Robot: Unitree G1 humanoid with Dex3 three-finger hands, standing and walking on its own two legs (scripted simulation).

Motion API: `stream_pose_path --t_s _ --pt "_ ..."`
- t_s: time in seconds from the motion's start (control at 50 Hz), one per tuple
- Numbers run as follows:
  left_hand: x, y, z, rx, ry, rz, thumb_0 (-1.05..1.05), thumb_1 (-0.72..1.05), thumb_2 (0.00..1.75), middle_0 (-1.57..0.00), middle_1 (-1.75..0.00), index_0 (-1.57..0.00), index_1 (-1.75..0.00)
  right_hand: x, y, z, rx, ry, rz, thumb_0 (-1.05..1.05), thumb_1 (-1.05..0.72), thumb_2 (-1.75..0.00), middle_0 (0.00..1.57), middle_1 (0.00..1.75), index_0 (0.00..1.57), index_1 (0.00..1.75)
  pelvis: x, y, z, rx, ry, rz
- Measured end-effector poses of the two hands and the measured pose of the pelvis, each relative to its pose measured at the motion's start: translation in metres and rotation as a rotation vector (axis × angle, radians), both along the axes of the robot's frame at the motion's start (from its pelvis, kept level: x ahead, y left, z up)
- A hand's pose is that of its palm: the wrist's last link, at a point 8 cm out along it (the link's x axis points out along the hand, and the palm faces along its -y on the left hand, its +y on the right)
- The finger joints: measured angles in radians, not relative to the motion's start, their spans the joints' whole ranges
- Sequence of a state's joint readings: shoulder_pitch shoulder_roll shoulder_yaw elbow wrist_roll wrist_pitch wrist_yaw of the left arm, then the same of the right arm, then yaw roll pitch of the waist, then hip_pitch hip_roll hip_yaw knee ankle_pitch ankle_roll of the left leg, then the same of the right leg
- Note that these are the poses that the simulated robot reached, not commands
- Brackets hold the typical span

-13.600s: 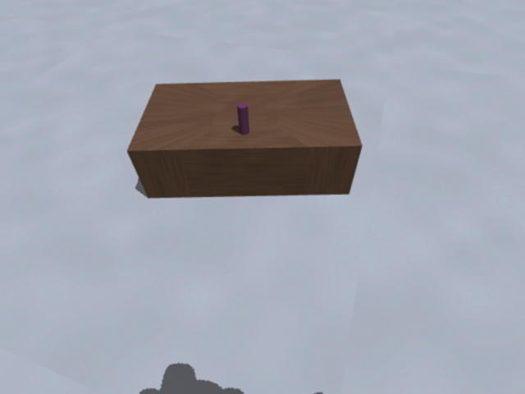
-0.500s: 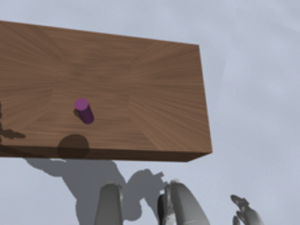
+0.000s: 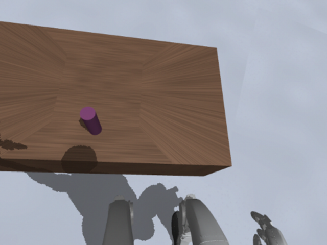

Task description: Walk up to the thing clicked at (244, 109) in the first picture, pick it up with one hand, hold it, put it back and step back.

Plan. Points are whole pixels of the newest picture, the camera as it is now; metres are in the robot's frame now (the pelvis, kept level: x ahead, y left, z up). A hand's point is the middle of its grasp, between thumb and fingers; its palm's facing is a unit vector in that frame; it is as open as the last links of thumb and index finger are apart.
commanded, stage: go down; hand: left
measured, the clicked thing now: (91, 122) +0.49 +0.22 -0.24
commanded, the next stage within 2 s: approach in 1.22 s
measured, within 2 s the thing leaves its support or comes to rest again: neither
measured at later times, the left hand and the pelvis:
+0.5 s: hand out of the picture +0.40 +0.42 +0.05, palm faces +0.21 -0.98 +0.01, open 16.9 cm; pelvis -0.01 +0.00 -0.01, yaw +0 degrees
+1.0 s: hand out of the picture +0.40 +0.42 +0.05, palm faces +0.22 -0.98 +0.00, open 16.9 cm; pelvis -0.01 +0.00 -0.01, yaw +0 degrees
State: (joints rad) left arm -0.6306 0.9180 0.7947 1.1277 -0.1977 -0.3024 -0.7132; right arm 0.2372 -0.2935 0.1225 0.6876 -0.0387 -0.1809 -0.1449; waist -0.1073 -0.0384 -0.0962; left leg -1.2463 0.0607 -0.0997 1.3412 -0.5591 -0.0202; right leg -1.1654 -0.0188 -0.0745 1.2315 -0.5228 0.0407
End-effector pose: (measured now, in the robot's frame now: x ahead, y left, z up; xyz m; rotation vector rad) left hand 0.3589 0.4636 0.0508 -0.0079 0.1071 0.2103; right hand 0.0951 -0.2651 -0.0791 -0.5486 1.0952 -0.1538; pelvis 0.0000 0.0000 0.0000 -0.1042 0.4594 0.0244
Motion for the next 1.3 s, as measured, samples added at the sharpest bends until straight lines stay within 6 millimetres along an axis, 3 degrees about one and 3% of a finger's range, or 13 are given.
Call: stream_pose_path --t_s 0.7,0.84,1.14,1.3 --pt "0.004 0.004 0.003 -0.001 -0.037 0.003 -0.01 -0.36 0.06 -0.03 -0.03 -0.03 -0.03 -0.016 0.003 -0.007 0.005 0.021 -0.019 0.00 -0.90 -0.90 0.20 0.30 0.21 0.31 -0.006 0.002 -0.007 -0.007 0.011 -0.004" --pt "0.002 0.009 0.009 -0.001 -0.066 0.028 -0.01 -0.36 0.06 -0.03 -0.04 -0.03 -0.03 -0.013 0.003 -0.005 0.003 0.016 -0.018 0.00 -0.90 -0.90 0.21 0.30 0.21 0.31 -0.005 0.001 -0.006 -0.005 0.007 -0.002" --pt "0.013 0.008 -0.001 -0.003 -0.062 0.007 -0.01 -0.37 0.06 -0.03 -0.04 -0.03 -0.03 -0.008 0.002 -0.008 -0.014 0.021 -0.001 0.00 -0.90 -0.90 0.20 0.30 0.21 0.31 -0.005 0.002 -0.010 -0.013 0.023 0.000" --pt "0.014 0.010 0.007 0.001 -0.051 0.010 -0.01 -0.36 0.06 -0.03 -0.04 -0.03 -0.03 -0.013 0.005 -0.006 -0.001 0.026 -0.021 0.00 -0.90 -0.90 0.20 0.30 0.21 0.31 -0.003 0.005 -0.007 -0.012 0.016 -0.002"
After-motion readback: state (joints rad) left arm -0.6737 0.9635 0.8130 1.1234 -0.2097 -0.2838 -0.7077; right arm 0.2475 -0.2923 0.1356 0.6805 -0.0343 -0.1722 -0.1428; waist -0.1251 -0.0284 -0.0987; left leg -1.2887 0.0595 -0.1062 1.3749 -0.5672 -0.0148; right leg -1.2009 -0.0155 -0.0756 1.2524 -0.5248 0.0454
